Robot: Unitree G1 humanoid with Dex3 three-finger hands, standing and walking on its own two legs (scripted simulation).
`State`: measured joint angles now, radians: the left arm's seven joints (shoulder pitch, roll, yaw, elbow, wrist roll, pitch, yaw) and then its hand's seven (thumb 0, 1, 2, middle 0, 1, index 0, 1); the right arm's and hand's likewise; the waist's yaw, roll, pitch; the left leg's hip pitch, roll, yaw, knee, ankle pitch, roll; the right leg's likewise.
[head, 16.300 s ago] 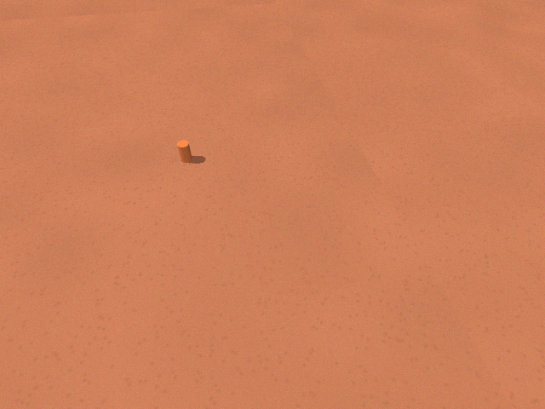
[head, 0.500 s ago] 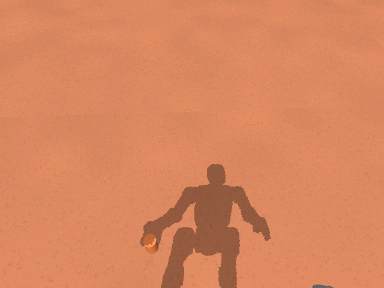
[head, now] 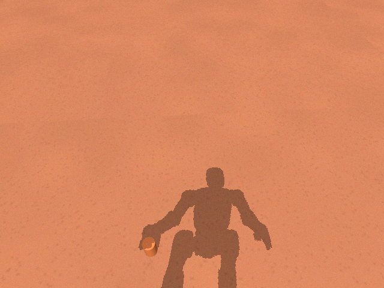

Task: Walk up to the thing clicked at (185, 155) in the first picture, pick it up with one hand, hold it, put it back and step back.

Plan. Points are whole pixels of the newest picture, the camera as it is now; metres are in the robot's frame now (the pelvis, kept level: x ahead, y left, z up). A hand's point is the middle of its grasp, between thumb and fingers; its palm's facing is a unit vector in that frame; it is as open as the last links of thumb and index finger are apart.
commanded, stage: stand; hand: left
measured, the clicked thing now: (149, 247) +0.42 +0.21 -0.73
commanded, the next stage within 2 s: none
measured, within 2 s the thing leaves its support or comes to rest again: neither
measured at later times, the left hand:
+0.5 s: hand out of the picture +0.08 +0.26 -0.16, palm faces -0.02 -0.94 -0.34, open 7.4 cm
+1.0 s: hand out of the picture +0.08 +0.26 -0.16, palm faces -0.02 -0.94 -0.34, open 7.4 cm
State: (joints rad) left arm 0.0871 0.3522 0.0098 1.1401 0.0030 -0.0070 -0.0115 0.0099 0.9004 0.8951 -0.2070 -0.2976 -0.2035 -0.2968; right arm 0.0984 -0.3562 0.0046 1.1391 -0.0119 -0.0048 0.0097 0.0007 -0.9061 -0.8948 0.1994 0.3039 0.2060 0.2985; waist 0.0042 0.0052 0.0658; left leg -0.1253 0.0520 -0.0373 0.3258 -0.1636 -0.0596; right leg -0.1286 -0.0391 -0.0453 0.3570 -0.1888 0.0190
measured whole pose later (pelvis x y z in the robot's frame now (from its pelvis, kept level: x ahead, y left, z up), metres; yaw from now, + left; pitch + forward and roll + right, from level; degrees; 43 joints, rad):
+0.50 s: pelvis +0.00 +0.00 +0.00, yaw +0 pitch -2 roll +0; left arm 0.10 0.36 0.01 1.14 0.00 -0.01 -0.01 0.01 0.90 0.90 -0.21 -0.30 -0.20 -0.30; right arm 0.11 -0.35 0.01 1.13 -0.01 -0.01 0.01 0.00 -0.91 -0.89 0.20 0.30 0.21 0.30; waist 0.01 0.00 0.06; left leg -0.12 0.06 -0.03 0.33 -0.17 -0.06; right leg -0.13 -0.03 -0.04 0.36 -0.19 0.02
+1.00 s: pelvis +0.01 +0.00 +0.00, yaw +0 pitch -2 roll +0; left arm 0.11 0.36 0.01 1.13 0.00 -0.01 -0.01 0.01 0.90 0.90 -0.21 -0.30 -0.20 -0.30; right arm 0.10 -0.35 0.01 1.13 -0.01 0.00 0.01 0.00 -0.91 -0.89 0.20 0.30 0.21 0.30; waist 0.01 0.00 0.06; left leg -0.12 0.05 -0.03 0.33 -0.18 -0.06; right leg -0.12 -0.04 -0.04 0.35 -0.20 0.02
